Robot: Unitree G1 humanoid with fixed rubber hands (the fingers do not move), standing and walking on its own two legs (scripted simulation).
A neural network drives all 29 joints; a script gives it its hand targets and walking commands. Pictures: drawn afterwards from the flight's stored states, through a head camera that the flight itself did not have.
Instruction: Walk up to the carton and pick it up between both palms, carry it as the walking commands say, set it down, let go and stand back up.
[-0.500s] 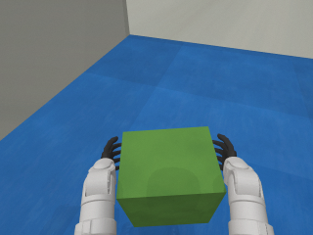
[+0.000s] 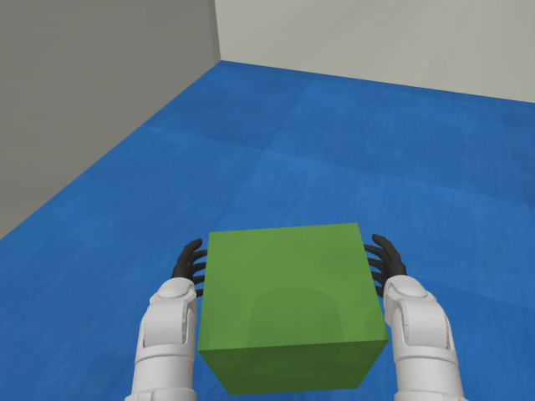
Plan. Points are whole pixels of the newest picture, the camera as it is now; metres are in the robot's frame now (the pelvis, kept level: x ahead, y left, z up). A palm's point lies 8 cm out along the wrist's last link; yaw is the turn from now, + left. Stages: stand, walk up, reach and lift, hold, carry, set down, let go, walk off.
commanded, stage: reach and lift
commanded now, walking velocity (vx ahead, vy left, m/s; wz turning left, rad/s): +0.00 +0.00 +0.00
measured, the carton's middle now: (288, 315) +0.27 -0.01 -0.03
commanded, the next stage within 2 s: hold in 0.18 s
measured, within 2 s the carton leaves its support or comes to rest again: neither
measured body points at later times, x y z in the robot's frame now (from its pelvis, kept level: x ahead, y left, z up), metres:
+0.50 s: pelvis -0.02 +0.00 +0.00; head -0.05 +0.01 +0.45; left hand +0.28 +0.16 +0.03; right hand +0.28 -0.16 +0.04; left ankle +0.01 +0.15 -0.75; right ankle -0.01 -0.13 -0.75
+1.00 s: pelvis -0.01 +0.00 +0.00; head -0.04 +0.01 +0.45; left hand +0.28 +0.16 +0.03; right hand +0.28 -0.15 +0.04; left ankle +0.01 +0.15 -0.75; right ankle -0.01 -0.13 -0.75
